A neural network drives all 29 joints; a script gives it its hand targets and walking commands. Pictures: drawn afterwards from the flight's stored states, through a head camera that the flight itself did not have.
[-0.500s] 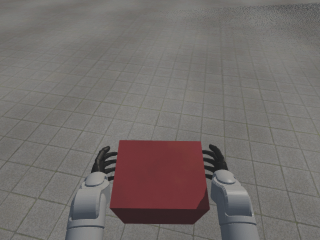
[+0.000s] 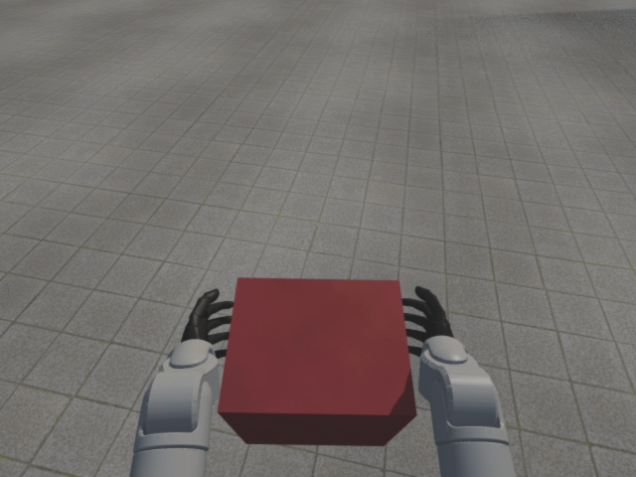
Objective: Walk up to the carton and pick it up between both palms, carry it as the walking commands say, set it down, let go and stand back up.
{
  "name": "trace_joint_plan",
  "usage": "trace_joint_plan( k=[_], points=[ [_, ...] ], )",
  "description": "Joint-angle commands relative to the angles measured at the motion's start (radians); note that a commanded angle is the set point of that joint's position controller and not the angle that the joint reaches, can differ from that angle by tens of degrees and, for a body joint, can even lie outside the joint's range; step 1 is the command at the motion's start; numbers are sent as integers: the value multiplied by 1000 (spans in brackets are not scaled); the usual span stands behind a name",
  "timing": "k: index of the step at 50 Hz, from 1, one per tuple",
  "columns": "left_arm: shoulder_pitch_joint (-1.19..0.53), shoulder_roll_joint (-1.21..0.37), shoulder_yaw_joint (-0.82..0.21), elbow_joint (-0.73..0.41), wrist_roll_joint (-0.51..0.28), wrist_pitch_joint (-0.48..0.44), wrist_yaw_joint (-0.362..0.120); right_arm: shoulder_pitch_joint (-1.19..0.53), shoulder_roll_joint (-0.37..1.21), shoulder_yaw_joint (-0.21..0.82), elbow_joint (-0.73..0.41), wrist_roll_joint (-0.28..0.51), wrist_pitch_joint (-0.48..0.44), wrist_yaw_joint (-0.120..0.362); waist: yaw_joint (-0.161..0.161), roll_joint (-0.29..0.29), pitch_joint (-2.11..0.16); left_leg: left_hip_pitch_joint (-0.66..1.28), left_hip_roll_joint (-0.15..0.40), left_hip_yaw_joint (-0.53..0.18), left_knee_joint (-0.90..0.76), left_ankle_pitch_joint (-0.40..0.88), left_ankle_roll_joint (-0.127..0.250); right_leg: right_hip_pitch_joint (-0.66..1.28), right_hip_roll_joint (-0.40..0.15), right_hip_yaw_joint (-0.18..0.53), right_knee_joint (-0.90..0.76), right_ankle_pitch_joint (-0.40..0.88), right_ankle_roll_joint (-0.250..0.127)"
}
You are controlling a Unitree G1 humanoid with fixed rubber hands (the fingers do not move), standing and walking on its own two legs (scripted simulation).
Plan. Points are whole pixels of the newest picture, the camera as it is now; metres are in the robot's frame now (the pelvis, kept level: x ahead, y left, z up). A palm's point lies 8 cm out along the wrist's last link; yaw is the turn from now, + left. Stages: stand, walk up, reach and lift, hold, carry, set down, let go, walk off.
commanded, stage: carry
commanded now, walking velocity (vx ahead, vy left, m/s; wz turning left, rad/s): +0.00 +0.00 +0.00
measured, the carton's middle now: (316, 368) +0.30 +0.00 -0.04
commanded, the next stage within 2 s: none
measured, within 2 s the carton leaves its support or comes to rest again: neither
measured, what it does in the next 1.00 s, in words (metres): walks ahead: left foot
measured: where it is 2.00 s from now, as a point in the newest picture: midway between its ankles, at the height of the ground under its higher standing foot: (311, 323)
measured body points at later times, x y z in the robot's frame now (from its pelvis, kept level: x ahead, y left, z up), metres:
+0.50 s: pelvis +0.05 +0.02 +0.00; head +0.01 +0.02 +0.45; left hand +0.30 +0.17 +0.10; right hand +0.31 -0.13 +0.10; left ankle +0.03 +0.14 -0.74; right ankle +0.03 -0.09 -0.73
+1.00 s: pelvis +0.25 +0.05 +0.00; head +0.26 +0.05 +0.45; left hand +0.51 +0.20 +0.09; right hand +0.52 -0.10 +0.08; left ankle +0.28 +0.11 -0.74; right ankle +0.10 -0.06 -0.68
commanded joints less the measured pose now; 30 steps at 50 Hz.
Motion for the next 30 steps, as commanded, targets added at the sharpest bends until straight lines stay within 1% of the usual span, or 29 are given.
trace_joint_plan(
  k=[1,11,12,13,14,15,16,17,18,19,20,21,22,23,24,25,26,27,28,30],
  points=[
    [-438,-805,-513,-116,-255,-43,-216,-400,847,528,-103,264,-30,234,2,-5,-258,84,64,-56,-52,91,38,97,-118,119,-108,97,-5],
    [-446,-814,-515,-106,-254,-44,-221,-408,854,527,-93,263,-31,239,2,-5,-261,86,63,-56,-52,92,38,96,-117,117,-107,96,-4],
    [-475,-883,-595,-278,-322,-28,-213,-444,927,607,-263,334,-15,232,4,-14,-260,81,52,-45,-51,15,39,90,-118,121,-129,-16,-8],
    [-489,-970,-696,-493,-406,18,-195,-470,1015,708,-475,418,30,214,10,-35,-252,67,33,-18,-39,-100,41,104,-129,133,-177,-171,-12],
    [-448,-953,-686,-465,-387,69,-181,-421,997,701,-436,400,82,203,12,-63,-239,38,8,-2,-22,-205,48,114,-143,169,-228,-304,-26],
    [-401,-924,-677,-446,-368,114,-173,-379,965,699,-414,386,127,198,15,-86,-223,-3,-7,14,9,-243,47,134,-168,212,-273,-383,-43],
    [-377,-905,-676,-468,-369,150,-165,-354,943,701,-433,387,164,192,15,-105,-213,-36,-22,37,46,-226,43,149,-195,242,-302,-416,-57],
    [-360,-895,-680,-497,-377,181,-157,-341,930,705,-461,394,195,188,15,-115,-209,-42,-35,62,70,-170,37,160,-216,251,-318,-394,-64],
    [-344,-883,-681,-517,-382,211,-148,-331,914,706,-483,403,226,182,15,-110,-204,-27,-41,78,52,-133,32,154,-227,238,-320,-359,-62],
    [-329,-870,-680,-532,-385,240,-139,-319,901,704,-498,412,256,177,13,-95,-200,10,-39,85,6,-111,32,140,-217,211,-304,-326,-53],
    [-317,-860,-680,-545,-387,264,-132,-300,894,700,-505,416,282,172,10,-74,-201,65,-38,88,-45,-99,33,116,-192,170,-274,-310,-37],
    [-312,-853,-683,-558,-390,286,-127,-283,889,689,-506,416,303,166,6,-39,-193,118,-14,50,-89,-124,39,70,-160,127,-227,-313,-16],
    [-317,-851,-685,-567,-393,306,-123,-269,882,677,-503,413,320,162,-2,33,-174,165,55,-60,-153,-210,61,-9,-120,80,-140,-309,10],
    [-329,-849,-687,-577,-396,324,-121,-257,875,668,-502,409,335,156,-13,122,-160,208,145,-202,-223,-303,95,-95,-75,36,-30,-295,37],
    [-342,-849,-686,-582,-399,342,-119,-253,874,663,-505,408,347,150,-18,184,-143,254,210,-292,-276,-328,131,-164,-37,-17,68,-253,51],
    [-348,-850,-685,-577,-405,356,-119,-256,876,659,-507,403,357,144,-17,187,-115,296,249,-341,-289,-278,162,-237,-20,-30,108,-238,53],
    [-352,-856,-684,-571,-412,366,-120,-263,881,656,-514,400,366,138,-14,163,-98,313,265,-334,-292,-223,181,-261,-17,-22,105,-237,51],
    [-356,-866,-686,-564,-422,374,-122,-272,890,654,-524,398,370,134,-13,140,-101,305,268,-304,-286,-163,185,-235,-19,-9,87,-224,49],
    [-353,-877,-689,-561,-431,378,-123,-279,897,651,-534,398,374,131,-8,132,-116,277,259,-261,-276,-150,177,-177,-12,-14,44,-192,49],
    [-360,-896,-693,-567,-439,381,-119,-299,912,654,-553,409,380,130,3,123,-149,195,207,-154,-232,-177,139,0,6,-52,-81,-94,48]
  ],
)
